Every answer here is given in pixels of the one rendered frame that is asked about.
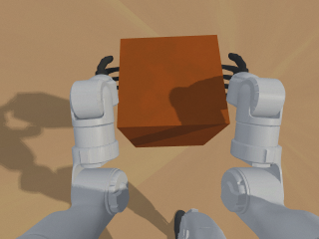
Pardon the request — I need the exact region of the robot right thigh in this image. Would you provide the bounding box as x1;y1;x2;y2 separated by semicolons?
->
180;212;226;239

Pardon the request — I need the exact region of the robot left forearm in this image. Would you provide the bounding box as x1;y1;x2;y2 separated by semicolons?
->
69;74;120;203

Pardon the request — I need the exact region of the robot right hand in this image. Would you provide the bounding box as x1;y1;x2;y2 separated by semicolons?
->
221;53;249;96

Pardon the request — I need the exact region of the robot right forearm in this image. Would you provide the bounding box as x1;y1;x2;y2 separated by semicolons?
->
226;72;286;200

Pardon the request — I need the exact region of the robot left hand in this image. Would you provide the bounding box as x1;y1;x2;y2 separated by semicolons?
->
95;56;120;90

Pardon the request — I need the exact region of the right robot upper arm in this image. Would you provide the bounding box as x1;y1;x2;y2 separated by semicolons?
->
220;167;319;239

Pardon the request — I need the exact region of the left robot upper arm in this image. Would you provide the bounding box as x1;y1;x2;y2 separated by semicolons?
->
16;167;130;239

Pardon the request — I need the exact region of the carton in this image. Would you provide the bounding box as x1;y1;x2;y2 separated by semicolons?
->
117;35;230;147

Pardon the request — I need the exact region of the right robot shin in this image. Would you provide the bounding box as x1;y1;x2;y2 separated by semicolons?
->
177;208;198;239

